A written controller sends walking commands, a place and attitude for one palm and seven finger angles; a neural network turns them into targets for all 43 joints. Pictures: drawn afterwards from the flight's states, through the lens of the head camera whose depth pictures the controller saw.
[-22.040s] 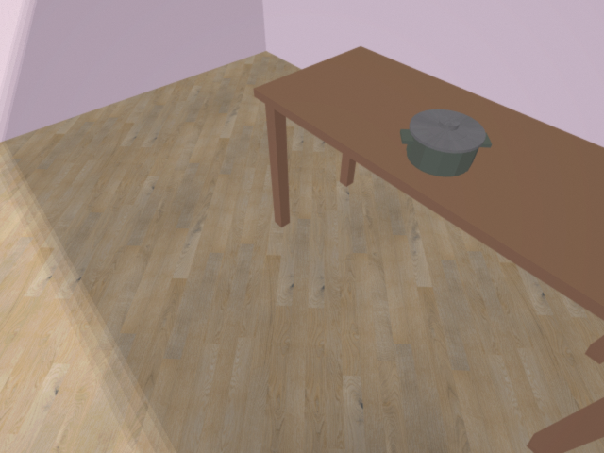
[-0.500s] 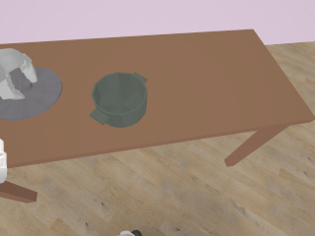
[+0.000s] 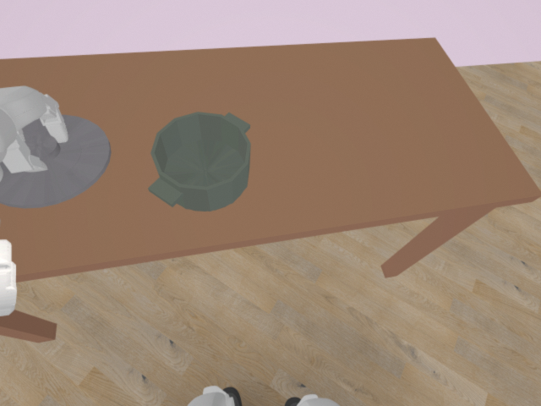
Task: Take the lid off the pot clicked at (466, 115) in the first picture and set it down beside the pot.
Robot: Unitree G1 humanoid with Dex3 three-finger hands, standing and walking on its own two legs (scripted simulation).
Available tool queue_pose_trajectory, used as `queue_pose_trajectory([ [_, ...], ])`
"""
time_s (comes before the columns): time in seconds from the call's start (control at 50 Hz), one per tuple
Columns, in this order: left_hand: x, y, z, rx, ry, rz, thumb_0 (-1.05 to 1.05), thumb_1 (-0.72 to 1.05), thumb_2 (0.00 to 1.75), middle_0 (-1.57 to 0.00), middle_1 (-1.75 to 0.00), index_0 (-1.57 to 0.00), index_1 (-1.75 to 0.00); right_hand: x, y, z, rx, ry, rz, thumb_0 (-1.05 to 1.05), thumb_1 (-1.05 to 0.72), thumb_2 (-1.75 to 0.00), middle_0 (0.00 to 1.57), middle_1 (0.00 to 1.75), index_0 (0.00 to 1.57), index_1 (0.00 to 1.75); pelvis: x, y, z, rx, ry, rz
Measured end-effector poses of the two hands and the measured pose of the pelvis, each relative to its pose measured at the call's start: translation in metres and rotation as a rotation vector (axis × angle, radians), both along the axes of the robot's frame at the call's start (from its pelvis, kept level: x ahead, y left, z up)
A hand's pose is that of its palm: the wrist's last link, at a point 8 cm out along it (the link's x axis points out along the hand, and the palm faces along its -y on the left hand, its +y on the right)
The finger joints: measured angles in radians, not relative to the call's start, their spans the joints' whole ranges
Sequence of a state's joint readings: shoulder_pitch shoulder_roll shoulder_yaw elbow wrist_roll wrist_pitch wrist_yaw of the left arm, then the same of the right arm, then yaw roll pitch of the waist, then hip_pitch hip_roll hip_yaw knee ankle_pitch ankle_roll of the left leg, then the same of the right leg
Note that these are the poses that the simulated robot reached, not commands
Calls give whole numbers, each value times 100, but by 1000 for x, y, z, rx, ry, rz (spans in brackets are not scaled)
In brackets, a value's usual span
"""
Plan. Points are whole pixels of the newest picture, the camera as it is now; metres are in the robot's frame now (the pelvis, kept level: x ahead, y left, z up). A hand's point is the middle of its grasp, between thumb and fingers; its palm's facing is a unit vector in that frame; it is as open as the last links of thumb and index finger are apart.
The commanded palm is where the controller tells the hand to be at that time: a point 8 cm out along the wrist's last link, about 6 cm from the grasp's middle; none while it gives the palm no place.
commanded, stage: lower the lid onto the table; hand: left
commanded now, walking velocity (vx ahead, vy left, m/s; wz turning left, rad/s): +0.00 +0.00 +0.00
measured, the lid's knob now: (40, 148) +0.50 +0.31 +0.03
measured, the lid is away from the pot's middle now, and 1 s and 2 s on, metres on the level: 0.24 0.24 0.25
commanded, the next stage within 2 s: open the fingers wide in 1.18 s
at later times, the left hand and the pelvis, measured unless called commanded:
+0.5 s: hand (37, 157) +0.48 +0.32 +0.03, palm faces -0.46 -0.11 -0.88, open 8.0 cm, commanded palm +0.53 +0.31 +0.09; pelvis +0.00 +0.00 -0.01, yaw -1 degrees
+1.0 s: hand (43, 174) +0.48 +0.32 +0.00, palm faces -0.48 -0.11 -0.87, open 8.0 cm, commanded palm +0.54 +0.31 +0.06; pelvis -0.01 +0.00 -0.02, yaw -1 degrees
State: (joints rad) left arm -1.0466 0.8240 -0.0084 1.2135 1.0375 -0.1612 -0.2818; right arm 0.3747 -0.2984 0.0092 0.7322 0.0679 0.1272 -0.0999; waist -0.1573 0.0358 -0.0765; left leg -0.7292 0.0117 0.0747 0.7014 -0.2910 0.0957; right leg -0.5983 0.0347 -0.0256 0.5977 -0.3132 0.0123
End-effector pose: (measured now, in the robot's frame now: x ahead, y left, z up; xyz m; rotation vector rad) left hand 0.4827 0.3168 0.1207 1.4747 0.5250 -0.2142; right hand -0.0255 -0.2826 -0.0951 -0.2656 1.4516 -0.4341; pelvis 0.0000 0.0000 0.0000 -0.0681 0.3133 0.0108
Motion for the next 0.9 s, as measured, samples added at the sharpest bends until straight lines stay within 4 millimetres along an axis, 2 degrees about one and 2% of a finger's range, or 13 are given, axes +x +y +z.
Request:
queue_pose_trajectory([
  [0.34,8,1,-21,0,24,27,-3,18,76,-79,-104,-62,-98,-23,6,-3,5,64,-33,0,-90,-90,20,30,21,30,-1,1,-7,-10,35,-7],
  [0.7,7,0,-44,-2,20,14,-3,18,76,-79,-104,-62,-98,-24,7,-7,-4,71,-23,0,-90,-90,20,30,21,30,-7,2,-15,-20,60,-6],
  [0.9,5,6,-59,4,31,21,-3,18,76,-79,-104,-62,-98,-27,8,-10,-14,71,-21,0,-90,-90,20,30,21,30,-10,2,-21,-28,72,-7],
])
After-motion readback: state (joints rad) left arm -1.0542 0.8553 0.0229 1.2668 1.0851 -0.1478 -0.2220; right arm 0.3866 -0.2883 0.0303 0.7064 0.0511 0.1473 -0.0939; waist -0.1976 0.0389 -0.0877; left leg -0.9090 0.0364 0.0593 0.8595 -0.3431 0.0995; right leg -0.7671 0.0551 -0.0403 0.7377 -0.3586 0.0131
